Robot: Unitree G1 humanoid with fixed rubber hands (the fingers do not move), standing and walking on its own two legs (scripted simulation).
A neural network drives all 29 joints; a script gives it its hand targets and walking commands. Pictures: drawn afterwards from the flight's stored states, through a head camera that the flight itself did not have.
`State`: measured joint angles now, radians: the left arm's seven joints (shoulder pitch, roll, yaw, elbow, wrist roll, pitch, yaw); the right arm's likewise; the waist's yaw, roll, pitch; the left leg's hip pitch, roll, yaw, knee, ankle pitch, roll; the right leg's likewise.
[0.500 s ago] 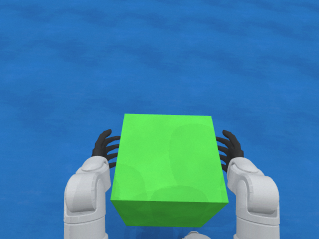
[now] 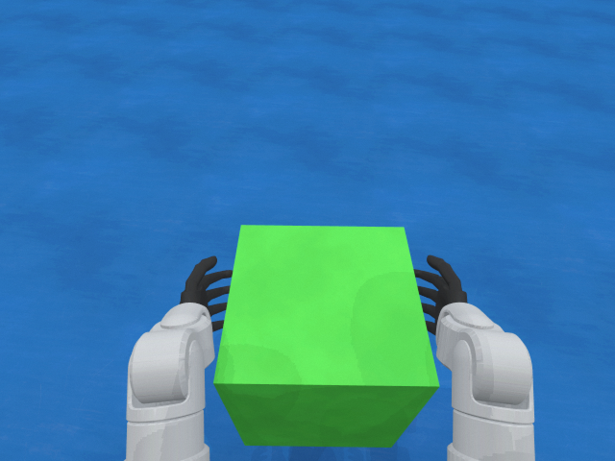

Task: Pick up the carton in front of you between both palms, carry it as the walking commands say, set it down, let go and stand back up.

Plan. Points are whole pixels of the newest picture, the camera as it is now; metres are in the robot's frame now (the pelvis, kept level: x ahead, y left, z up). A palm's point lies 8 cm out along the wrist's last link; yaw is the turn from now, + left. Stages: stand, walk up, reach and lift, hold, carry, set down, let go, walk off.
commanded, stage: carry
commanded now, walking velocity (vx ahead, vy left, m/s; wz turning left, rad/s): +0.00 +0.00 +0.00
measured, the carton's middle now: (320, 342) +0.28 +0.00 +0.00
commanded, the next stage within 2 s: hold in 1.22 s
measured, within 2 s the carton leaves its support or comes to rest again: neither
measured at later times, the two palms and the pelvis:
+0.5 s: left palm (180, 360) +0.23 +0.17 +0.06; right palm (438, 359) +0.23 -0.13 +0.06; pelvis -0.03 +0.01 -0.01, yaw +0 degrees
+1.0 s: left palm (180, 377) +0.22 +0.17 +0.03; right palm (429, 377) +0.22 -0.13 +0.03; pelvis -0.07 +0.02 +0.00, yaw +1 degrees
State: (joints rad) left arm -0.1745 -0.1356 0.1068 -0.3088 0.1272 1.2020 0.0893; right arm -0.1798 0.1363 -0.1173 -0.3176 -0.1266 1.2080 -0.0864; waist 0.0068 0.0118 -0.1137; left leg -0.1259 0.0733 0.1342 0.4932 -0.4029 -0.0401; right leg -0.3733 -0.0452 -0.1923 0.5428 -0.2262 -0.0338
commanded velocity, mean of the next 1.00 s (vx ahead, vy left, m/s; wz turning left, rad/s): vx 0.00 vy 0.00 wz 0.00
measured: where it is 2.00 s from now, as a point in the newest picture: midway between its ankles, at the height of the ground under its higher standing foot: outside the picture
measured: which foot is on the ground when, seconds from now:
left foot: down 0.00-1.00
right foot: down 0.00-1.00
